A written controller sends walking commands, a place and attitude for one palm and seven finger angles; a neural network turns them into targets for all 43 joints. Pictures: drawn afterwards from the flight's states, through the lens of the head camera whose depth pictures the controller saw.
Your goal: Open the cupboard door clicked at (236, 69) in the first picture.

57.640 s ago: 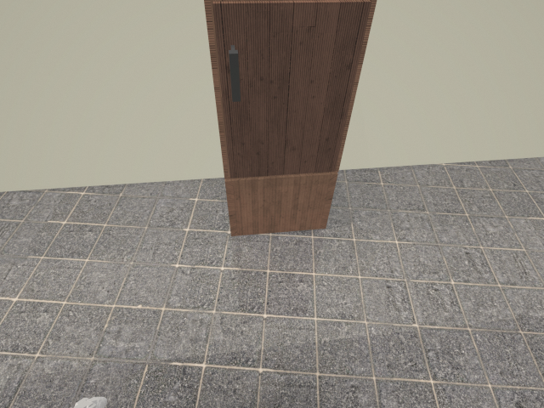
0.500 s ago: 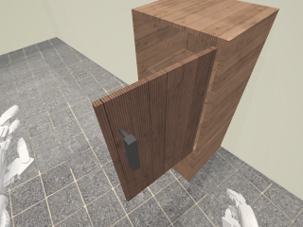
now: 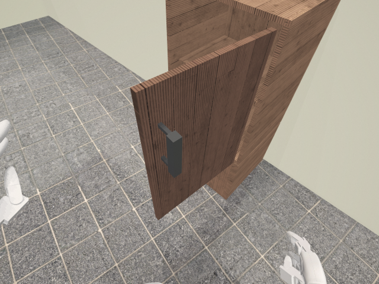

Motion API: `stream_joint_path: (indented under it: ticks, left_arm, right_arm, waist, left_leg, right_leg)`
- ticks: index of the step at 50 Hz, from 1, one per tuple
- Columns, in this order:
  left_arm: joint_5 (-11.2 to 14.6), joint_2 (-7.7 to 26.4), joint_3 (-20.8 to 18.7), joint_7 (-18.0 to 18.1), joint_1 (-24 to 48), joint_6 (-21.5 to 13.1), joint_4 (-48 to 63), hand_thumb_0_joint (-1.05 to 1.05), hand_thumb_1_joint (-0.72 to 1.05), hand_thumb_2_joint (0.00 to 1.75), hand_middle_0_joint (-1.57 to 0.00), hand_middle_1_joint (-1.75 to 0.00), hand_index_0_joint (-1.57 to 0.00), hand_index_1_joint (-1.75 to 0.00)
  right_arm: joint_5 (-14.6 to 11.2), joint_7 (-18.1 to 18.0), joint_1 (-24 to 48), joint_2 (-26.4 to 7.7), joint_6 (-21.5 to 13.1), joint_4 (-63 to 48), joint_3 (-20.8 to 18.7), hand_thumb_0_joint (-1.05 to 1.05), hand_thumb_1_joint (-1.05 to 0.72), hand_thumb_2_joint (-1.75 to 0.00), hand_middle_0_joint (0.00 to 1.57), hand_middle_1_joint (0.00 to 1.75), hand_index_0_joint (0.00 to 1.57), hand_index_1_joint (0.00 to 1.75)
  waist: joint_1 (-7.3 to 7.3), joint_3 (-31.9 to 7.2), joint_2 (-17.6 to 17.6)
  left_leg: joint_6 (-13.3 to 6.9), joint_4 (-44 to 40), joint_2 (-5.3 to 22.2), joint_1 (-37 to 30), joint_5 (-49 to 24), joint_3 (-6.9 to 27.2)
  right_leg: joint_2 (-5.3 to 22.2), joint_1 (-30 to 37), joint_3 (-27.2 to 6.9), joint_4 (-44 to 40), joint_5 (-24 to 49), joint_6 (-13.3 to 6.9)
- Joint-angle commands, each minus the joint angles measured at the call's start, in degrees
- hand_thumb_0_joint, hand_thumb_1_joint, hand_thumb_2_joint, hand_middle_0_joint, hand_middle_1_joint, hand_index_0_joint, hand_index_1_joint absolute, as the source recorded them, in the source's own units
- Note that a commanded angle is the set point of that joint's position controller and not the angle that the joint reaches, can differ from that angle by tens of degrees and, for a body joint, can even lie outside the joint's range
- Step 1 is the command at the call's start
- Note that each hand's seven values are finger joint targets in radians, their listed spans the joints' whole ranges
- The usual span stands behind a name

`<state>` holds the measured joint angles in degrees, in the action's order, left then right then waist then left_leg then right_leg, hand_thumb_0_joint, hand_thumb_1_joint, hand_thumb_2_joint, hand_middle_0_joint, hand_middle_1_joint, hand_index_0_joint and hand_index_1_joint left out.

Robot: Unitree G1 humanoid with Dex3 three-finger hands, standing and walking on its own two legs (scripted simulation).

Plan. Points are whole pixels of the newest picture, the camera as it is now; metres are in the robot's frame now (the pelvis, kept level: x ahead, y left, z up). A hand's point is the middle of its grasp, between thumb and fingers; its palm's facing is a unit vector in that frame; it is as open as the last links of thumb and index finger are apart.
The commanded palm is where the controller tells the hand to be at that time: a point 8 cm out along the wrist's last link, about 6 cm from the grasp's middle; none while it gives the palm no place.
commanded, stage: step back with the hand held close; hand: left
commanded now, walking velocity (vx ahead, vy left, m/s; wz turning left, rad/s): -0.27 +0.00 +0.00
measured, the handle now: (168, 150) +0.39 +0.08 +0.05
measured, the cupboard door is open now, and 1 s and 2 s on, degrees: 83 83 83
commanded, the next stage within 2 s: stop stepping back and stand still in 0.56 s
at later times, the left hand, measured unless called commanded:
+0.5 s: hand out of the picture +0.11 +0.29 +0.18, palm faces +0.50 -0.72 -0.48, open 7.4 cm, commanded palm +0.04 +0.31 +0.18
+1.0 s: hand out of the picture +0.04 +0.24 +0.16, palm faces +0.28 -0.81 -0.52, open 7.4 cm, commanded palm -0.02 +0.28 +0.18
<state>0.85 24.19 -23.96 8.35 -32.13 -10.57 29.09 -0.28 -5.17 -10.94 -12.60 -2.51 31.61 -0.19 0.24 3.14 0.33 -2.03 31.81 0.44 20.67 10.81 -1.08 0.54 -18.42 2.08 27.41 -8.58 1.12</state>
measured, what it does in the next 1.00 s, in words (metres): walks backwards: right foot, then left foot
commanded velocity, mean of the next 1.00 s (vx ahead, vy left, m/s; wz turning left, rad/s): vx -0.16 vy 0.00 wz -0.05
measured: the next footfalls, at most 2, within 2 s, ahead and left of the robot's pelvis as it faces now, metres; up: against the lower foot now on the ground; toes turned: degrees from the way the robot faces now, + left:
right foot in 0.62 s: -0.17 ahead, -0.13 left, +0.00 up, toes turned +1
left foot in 0.80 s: -0.06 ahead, +0.07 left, +0.00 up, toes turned +1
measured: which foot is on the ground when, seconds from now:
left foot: down 0.00-0.62, up 0.64-0.78, down 0.80-1.00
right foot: down 0.00-0.36, up 0.38-0.60, down 0.62-0.82, up 0.84-1.00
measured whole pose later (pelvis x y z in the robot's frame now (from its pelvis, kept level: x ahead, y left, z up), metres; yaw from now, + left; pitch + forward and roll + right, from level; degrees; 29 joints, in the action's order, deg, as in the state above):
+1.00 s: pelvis -0.18 -0.01 +0.01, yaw -3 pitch +0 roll +0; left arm 2.5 27.7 -25.7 8.2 -36.5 -10.1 32.1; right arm 1.0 -3.3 -13.7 -10.8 -9.4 34.5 0.5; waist -2.7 1.2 -3.8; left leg -3.1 22.3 -0.8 17.2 5.8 -5.6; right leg -2.1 -15.3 2.6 37.2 -24.7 0.1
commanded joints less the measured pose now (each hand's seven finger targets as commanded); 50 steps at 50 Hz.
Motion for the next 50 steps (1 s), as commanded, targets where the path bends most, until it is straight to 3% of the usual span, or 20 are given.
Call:
stream_joint_path:
  ticks: [1,5,7,12,16,18,19,21,27,29,30,31,33,35,38,40,41,43,46,50]
  left_arm:
    - [-0.9,9.4,-8.8,1.8,2.1,-4.5,11.5,0.0,0.9,0.9,-0.2,-0.3,-0.2,-0.3]
    - [-1.5,9.2,-9.4,1.6,2.9,-5.3,12.5,0.0,0.9,0.9,-0.2,-0.3,-0.2,-0.3]
    - [-1.6,9.2,-9.6,1.5,3.5,-5.7,12.6,0.0,0.9,0.9,-0.2,-0.3,-0.2,-0.3]
    - [0.1,10.1,-7.8,2.3,6.4,-5.4,13.5,0.0,0.9,0.9,-0.2,-0.3,-0.2,-0.3]
    - [0.4,10.9,-8.9,2.6,6.5,-5.7,14.0,0.0,0.9,0.9,-0.2,-0.3,-0.2,-0.3]
    - [-0.4,11.1,-11.3,2.6,5.5,-6.4,15.2,0.0,0.9,0.9,-0.2,-0.3,-0.2,-0.3]
    - [-0.2,12.1,-12.3,2.5,5.9,-6.4,17.0,0.0,0.9,0.9,-0.2,-0.3,-0.2,-0.3]
    - [0.8,11.3,-11.8,2.4,3.2,-6.5,15.7,0.0,0.9,0.9,-0.2,-0.3,-0.2,-0.3]
    - [2.9,8.1,-5.7,1.9,5.2,-4.6,14.6,0.0,0.9,0.9,-0.2,-0.3,-0.2,-0.3]
    - [2.8,9.5,-5.8,1.3,7.7,-5.4,14.7,0.0,0.9,0.9,-0.2,-0.3,-0.2,-0.3]
    - [2.4,12.1,-7.3,1.3,8.7,-6.0,14.8,0.0,0.9,0.9,-0.2,-0.3,-0.2,-0.3]
    - [1.4,15.8,-9.0,1.9,11.1,-6.6,15.7,0.0,0.9,0.9,-0.2,-0.3,-0.2,-0.3]
    - [0.4,14.8,-7.7,1.5,12.7,-5.5,13.1,0.0,0.9,0.9,-0.2,-0.3,-0.2,-0.3]
    - [0.3,11.7,-7.6,1.3,5.1,-3.2,10.1,0.0,0.9,0.9,-0.2,-0.3,-0.2,-0.3]
    - [1.7,11.5,-8.5,1.2,1.1,-1.7,11.2,0.0,0.9,0.9,-0.2,-0.3,-0.2,-0.3]
    - [2.0,11.7,-8.1,1.0,1.5,-2.8,16.7,0.0,0.9,0.9,-0.2,-0.3,-0.2,-0.3]
    - [2.0,11.3,-8.2,1.0,0.3,-3.2,13.6,0.0,0.9,0.9,-0.2,-0.3,-0.2,-0.3]
    - [1.8,13.5,-10.5,1.0,-0.7,-3.5,16.3,0.0,0.9,0.9,-0.2,-0.3,-0.2,-0.3]
    - [1.8,11.3,-9.3,1.3,-5.6,-3.2,15.5,0.0,0.9,0.9,-0.2,-0.3,-0.2,-0.3]
    - [1.6,10.9,-9.2,2.0,-5.9,-2.8,12.2,0.0,0.9,0.9,-0.2,-0.3,-0.2,-0.3]
  right_arm:
    - [0.0,-0.8,4.9,-8.4,-4.2,-9.1,-2.9,0.0,-0.9,-0.9,0.2,0.3,0.2,0.3]
    - [0.2,-0.4,4.4,-8.3,-5.9,-8.8,-3.1,0.0,-0.9,-0.9,0.2,0.3,0.2,0.3]
    - [0.2,-0.2,3.6,-8.0,-6.3,-8.4,-3.3,0.0,-0.9,-0.9,0.2,0.3,0.2,0.3]
    - [0.6,0.5,2.0,-6.2,-6.0,-4.7,-2.9,0.0,-0.9,-0.9,0.2,0.3,0.2,0.3]
    - [0.3,-0.2,3.6,-7.0,-5.1,-5.2,-2.9,0.0,-0.9,-0.9,0.2,0.3,0.2,0.3]
    - [0.6,-0.7,6.6,-8.6,-6.2,-6.4,-3.3,0.0,-0.9,-0.9,0.2,0.3,0.2,0.3]
    - [1.2,-0.6,5.5,-6.4,-7.0,-6.1,-3.6,0.0,-0.9,-0.9,0.2,0.3,0.2,0.3]
    - [0.7,0.7,5.4,-6.7,-8.7,-4.5,-4.9,0.0,-0.9,-0.9,0.2,0.3,0.2,0.3]
    - [1.0,2.1,6.0,-6.2,-9.0,-2.7,-3.0,0.0,-0.9,-0.9,0.2,0.3,0.2,0.3]
    - [1.1,2.2,6.0,-5.5,-8.2,-2.3,-2.9,0.0,-0.9,-0.9,0.2,0.3,0.2,0.3]
    - [0.8,2.3,5.5,-4.5,-7.3,-1.7,-3.0,0.0,-0.9,-0.9,0.2,0.3,0.2,0.3]
    - [1.3,2.1,7.1,-4.3,-7.0,-1.8,-2.1,0.0,-0.9,-0.9,0.2,0.3,0.2,0.3]
    - [0.6,1.9,7.9,-4.0,-7.2,-2.3,-1.9,0.0,-0.9,-0.9,0.2,0.3,0.2,0.3]
    - [-0.1,0.6,7.3,-2.9,-5.9,-4.1,-0.4,0.0,-0.9,-0.9,0.2,0.3,0.2,0.3]
    - [-0.4,-0.6,5.4,-5.2,-5.8,-4.2,-0.8,0.0,-0.9,-0.9,0.2,0.3,0.2,0.3]
    - [-0.5,0.2,3.2,-7.4,-7.4,-5.5,-2.2,0.0,-0.9,-0.9,0.2,0.3,0.2,0.3]
    - [-0.3,0.7,2.5,-7.3,-8.3,-5.6,-2.4,0.0,-0.9,-0.9,0.2,0.3,0.2,0.3]
    - [1.4,0.9,2.3,-6.2,-9.9,-4.9,-1.9,0.0,-0.9,-0.9,0.2,0.3,0.2,0.3]
    - [0.7,1.4,1.9,-6.1,-10.1,-4.6,-1.9,0.0,-0.9,-0.9,0.2,0.3,0.2,0.3]
    - [0.9,0.7,3.6,-6.4,-8.3,-5.0,-1.8,0.0,-0.9,-0.9,0.2,0.3,0.2,0.3]
  waist:
    - [0.33,-6.1,8.3]
    - [0.24,-6.2,9.3]
    - [-0.09,-5.1,4.9]
    - [-1.44,-6.2,-6.2]
    - [-1.43,-5.3,1.7]
    - [0.06,-6.5,20.2]
    - [-0.01,-9.9,17.5]
    - [0.47,-12.6,9.6]
    - [0.29,-10.2,13.6]
    - [0.25,-8.9,7.9]
    - [0.03,-9.4,-3.5]
    - [1.2,-7.4,-10.1]
    - [1.44,-10.8,-13.8]
    - [0.29,-10.3,-10.5]
    - [-1.2,-12.0,1.2]
    - [0.24,-16.1,9.2]
    - [0.52,-15.0,8.9]
    - [-0.3,-12.7,18.1]
    - [-0.76,-10.7,9.6]
    - [-0.78,-6.3,13.3]
  left_leg:
    - [-3.4,-16.7,7.8,20.4,26.9,9.4]
    - [-4.1,-15.4,8.2,24.3,31.2,9.8]
    - [-3.4,-10.8,6.4,22.7,31.2,7.7]
    - [1.9,9.4,-1.3,-3.1,14.7,0.6]
    - [-0.2,-3.8,3.6,1.7,21.9,7.7]
    - [-5.7,-24.3,16.9,22.3,38.0,22.6]
    - [-7.2,-26.0,19.9,20.7,31.2,24.2]
    - [-6.7,-19.7,18.7,5.7,18.6,17.1]
    - [-0.7,-23.6,14.6,1.7,17.5,7.7]
    - [2.9,-12.9,10.2,-2.4,11.8,3.0]
    - [5.2,3.3,5.5,-7.4,6.9,-0.3]
    - [6.2,18.4,0.8,-3.8,10.7,-1.2]
    - [5.0,28.8,-2.0,7.9,16.5,1.1]
    - [4.1,18.2,-0.7,6.8,13.0,-1.9]
    - [2.3,-7.2,-0.7,-9.7,-10.4,-3.7]
    - [-1.2,-10.0,11.1,-21.5,-34.7,8.3]
    - [-1.7,-12.7,13.3,-21.8,-31.2,12.5]
    - [0.2,-16.8,14.1,-18.5,-25.2,16.7]
    - [-2.8,-20.6,13.3,-8.4,0.0,12.4]
    - [-0.1,-26.0,9.5,6.1,24.7,7.6]
  right_leg:
    - [-1.5,18.9,-3.2,6.5,-5.2,0.0]
    - [-2.6,20.1,-4.7,10.4,-4.1,-0.2]
    - [-1.3,15.2,-7.9,7.2,-7.3,-1.1]
    - [8.9,-12.5,-16.3,-10.0,-16.0,-5.7]
    - [3.1,-10.5,-8.8,-2.1,-19.0,-2.2]
    - [-6.2,9.1,-1.7,25.0,-13.4,0.7]
    - [-6.8,9.6,-2.9,36.7,-16.2,0.2]
    - [-5.9,-0.1,-4.8,40.2,-20.4,-0.5]
    - [-6.0,6.9,2.0,11.1,-24.3,-2.6]
    - [0.0,4.2,-5.1,-9.2,-19.8,-5.4]
    - [10.3,-4.5,-20.4,-17.3,-17.4,-9.2]
    - [20.3,-9.6,-28.3,-19.8,-2.0,-12.3]
    - [17.2,3.3,-19.4,-8.8,34.0,-11.0]
    - [12.3,11.6,-8.9,-1.0,44.8,-8.3]
    - [6.1,9.0,-4.5,3.7,32.0,-3.1]
    - [-0.9,2.1,-3.2,8.7,-8.3,-0.6]
    - [-3.0,-1.0,-2.8,10.7,-19.9,-0.7]
    - [-2.4,-2.9,-2.8,16.5,-19.9,-0.8]
    - [-1.8,3.9,-2.0,14.8,-16.4,-0.4]
    - [-3.2,16.8,4.3,2.6,-15.6,-1.9]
